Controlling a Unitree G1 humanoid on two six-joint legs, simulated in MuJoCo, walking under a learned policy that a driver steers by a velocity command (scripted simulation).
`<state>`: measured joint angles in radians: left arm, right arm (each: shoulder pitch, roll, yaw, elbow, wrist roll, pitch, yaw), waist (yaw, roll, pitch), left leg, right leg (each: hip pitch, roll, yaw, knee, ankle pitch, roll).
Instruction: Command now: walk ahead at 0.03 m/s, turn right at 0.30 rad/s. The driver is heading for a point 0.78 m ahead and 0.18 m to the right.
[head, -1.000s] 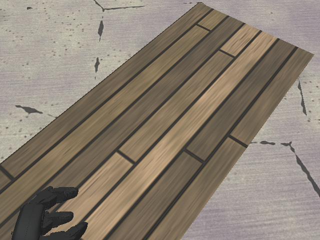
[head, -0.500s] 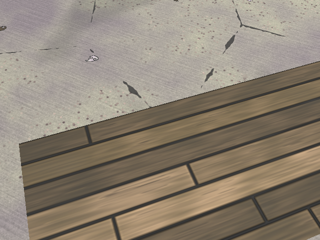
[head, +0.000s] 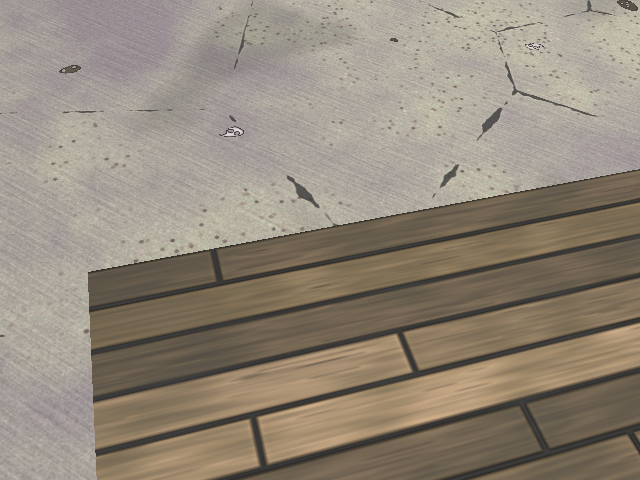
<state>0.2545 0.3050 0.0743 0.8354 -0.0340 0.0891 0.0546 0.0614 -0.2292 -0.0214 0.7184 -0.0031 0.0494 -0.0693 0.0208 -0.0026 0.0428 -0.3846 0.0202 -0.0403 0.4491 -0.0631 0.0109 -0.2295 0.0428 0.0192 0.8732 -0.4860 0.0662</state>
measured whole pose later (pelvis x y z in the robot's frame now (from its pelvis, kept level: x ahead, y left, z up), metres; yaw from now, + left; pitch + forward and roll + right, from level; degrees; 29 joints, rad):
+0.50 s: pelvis +0.07 -0.03 +0.00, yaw -23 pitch +6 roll +2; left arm 0.51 0.28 0.08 0.81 0.01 -0.02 0.00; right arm 0.00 -0.29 -0.06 0.66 -0.01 -0.01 0.03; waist 0.13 0.02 -0.05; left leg -0.44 -0.03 -0.02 0.53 -0.26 -0.07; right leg -0.01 0.04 0.35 0.37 -0.43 -0.06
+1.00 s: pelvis +0.40 -0.21 -0.01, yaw -15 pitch +2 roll +0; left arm 0.16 0.25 0.02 0.69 0.06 -0.07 -0.01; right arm 0.43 -0.28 -0.06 0.87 -0.01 -0.05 0.03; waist -0.07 0.03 0.01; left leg -0.36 0.01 -0.05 1.24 -0.31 0.10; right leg -0.35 -0.02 -0.08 0.63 -0.31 -0.02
